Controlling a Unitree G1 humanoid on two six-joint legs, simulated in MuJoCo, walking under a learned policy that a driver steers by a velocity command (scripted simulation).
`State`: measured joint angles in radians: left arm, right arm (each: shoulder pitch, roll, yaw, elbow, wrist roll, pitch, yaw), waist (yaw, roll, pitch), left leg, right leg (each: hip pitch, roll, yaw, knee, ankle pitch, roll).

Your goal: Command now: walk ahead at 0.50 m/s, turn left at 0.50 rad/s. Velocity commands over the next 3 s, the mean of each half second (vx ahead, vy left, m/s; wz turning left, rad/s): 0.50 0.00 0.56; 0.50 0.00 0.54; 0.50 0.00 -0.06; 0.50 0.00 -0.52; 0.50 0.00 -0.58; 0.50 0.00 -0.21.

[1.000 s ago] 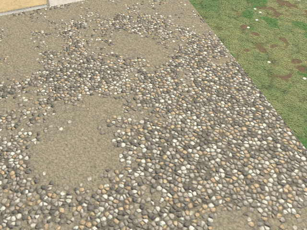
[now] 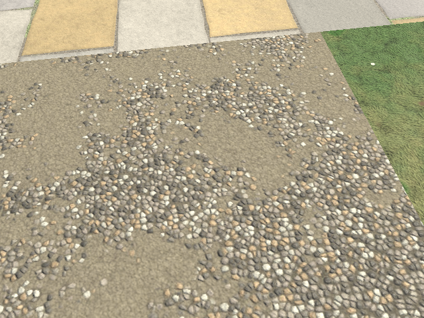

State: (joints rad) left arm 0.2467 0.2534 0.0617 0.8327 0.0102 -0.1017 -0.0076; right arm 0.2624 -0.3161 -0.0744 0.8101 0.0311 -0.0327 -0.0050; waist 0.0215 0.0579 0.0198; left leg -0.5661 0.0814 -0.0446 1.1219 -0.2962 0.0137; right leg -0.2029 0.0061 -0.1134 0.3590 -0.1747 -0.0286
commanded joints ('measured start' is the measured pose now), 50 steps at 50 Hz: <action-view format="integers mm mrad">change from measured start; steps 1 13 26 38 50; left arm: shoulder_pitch -44 25 -101 -273 -24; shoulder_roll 135 244 134 160 137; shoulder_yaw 34 70 24 27 25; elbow -40 16 -101 -175 -60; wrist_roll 2 -38 7 -20 -8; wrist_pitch -22 37 -1 -33 -18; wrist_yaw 8 24 10 -22 -12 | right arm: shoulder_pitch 0 -219 -17 102 6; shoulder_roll -20 -42 -121 -125 -26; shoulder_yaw -8 -12 -41 -50 -5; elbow -82 -206 -175 -124 -195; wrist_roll -7 -12 -22 -8 -14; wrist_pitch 11 10 -35 -5 -8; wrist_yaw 3 62 7 -20 -1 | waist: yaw -22 8 -8 -53 -13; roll -130 -130 -30 73 -153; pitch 7 34 -49 -17 -6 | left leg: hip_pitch -128 -12 364 443 -107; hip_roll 65 -36 79 66 11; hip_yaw -59 127 -265 -367 -65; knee -63 -479 -912 -725 -81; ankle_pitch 98 138 366 219 -5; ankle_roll -16 76 287 173 -1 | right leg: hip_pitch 73 298 -412 -218 68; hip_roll -290 -309 -113 -9 -247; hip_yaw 179 -87 174 190 351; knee -231 -60 613 111 -197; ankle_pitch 159 605 -43 117 68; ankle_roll -163 -85 78 36 -190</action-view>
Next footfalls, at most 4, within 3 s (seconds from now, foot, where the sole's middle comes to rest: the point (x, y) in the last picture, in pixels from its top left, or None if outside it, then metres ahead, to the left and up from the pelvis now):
0.32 left None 0.31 0.17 -0.78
0.80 right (213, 270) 0.65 0.07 -0.78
1.28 left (106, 252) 0.71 0.44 -0.78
1.80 right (147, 168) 1.08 0.35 -0.78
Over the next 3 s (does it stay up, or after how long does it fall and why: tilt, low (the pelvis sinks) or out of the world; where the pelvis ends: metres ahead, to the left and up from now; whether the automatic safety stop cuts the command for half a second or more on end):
stays up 1.54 0.38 0.00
